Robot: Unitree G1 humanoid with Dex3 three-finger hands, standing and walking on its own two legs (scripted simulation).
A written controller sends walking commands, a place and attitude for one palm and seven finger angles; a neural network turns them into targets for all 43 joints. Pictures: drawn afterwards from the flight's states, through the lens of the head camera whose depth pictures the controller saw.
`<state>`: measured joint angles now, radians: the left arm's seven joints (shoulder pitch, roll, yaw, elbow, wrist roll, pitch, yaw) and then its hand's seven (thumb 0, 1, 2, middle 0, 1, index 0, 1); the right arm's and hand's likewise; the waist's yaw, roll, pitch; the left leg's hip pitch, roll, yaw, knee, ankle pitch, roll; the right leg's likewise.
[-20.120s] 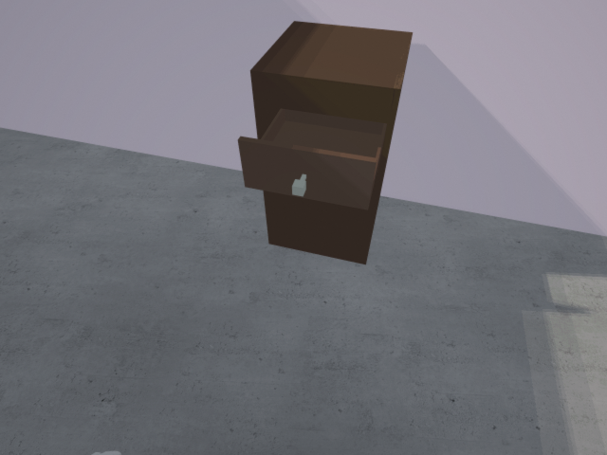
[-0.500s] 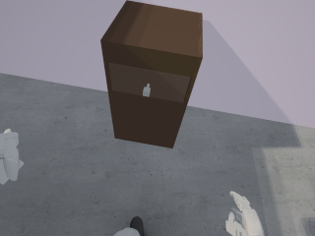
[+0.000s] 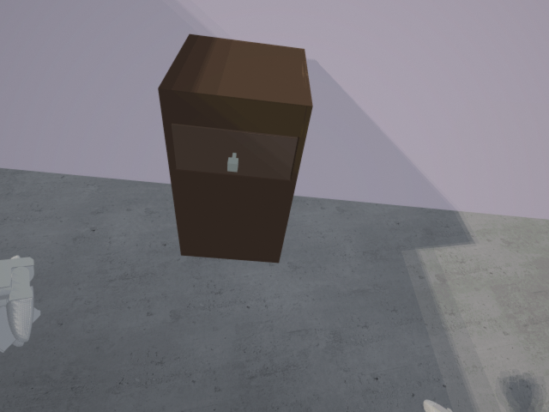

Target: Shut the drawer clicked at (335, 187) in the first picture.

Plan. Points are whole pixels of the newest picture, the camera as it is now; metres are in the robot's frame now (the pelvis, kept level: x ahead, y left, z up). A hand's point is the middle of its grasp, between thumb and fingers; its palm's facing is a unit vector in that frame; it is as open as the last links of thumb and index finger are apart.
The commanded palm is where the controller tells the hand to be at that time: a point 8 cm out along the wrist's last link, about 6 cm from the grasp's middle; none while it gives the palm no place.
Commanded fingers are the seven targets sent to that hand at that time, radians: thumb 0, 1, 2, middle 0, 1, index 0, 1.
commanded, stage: stop stepping back and stand still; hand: left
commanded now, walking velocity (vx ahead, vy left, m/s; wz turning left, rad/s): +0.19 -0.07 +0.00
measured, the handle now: (233, 161) +0.87 +0.17 -0.18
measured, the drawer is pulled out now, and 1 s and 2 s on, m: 0.00 0.00 0.00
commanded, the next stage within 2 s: let the arm hang, fingers relaxed in 1.16 s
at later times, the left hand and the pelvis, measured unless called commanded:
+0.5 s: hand (37, 323) +0.16 +0.25 +0.16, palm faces +0.43 -0.76 -0.49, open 3.2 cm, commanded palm +0.10 +0.28 +0.18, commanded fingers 0.00 0.90 0.90 -1.40 -1.60 -1.40 -1.60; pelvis -0.02 -0.01 +0.00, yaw +2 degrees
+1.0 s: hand (85, 272) +0.22 +0.24 +0.15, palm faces +0.31 -0.79 -0.53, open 3.2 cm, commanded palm +0.15 +0.28 +0.18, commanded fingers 0.00 0.90 0.90 -1.40 -1.60 -1.40 -1.60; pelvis +0.03 +0.00 +0.00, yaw +2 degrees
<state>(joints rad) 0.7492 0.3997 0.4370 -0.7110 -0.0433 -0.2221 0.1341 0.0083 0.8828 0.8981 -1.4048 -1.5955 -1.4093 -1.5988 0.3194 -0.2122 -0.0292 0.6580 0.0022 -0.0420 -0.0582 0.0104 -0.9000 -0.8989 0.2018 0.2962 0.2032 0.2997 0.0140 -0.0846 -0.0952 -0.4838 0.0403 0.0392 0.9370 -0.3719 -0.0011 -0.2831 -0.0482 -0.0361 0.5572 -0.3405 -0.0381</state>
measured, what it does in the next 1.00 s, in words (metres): steps on the spot: left foot, then right foot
